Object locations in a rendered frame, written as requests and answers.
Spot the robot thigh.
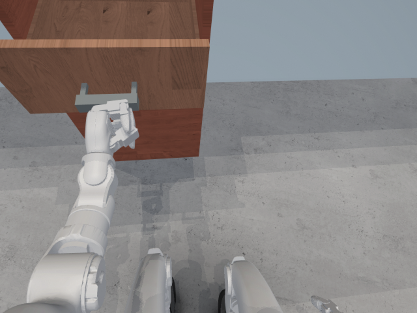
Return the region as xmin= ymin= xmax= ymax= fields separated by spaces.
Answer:
xmin=124 ymin=253 xmax=172 ymax=313
xmin=224 ymin=260 xmax=283 ymax=313

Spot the left robot thigh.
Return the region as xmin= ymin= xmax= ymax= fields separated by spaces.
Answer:
xmin=124 ymin=253 xmax=172 ymax=313

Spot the left robot forearm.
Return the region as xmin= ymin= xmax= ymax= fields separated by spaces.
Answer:
xmin=27 ymin=152 xmax=118 ymax=303

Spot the robot right hand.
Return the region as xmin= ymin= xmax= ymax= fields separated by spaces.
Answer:
xmin=311 ymin=295 xmax=344 ymax=313

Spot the right robot thigh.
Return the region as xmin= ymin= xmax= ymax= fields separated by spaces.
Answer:
xmin=224 ymin=260 xmax=283 ymax=313

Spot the drawer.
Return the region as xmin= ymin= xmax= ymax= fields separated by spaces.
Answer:
xmin=0 ymin=0 xmax=210 ymax=114

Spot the left robot upper arm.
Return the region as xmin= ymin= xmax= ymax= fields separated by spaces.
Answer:
xmin=3 ymin=252 xmax=106 ymax=313

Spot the cabinet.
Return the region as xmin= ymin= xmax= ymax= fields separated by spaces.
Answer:
xmin=0 ymin=0 xmax=214 ymax=161

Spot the robot left hand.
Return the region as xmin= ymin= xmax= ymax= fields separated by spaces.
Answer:
xmin=85 ymin=99 xmax=139 ymax=156

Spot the handle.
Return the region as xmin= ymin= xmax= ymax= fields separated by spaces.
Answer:
xmin=75 ymin=82 xmax=139 ymax=113

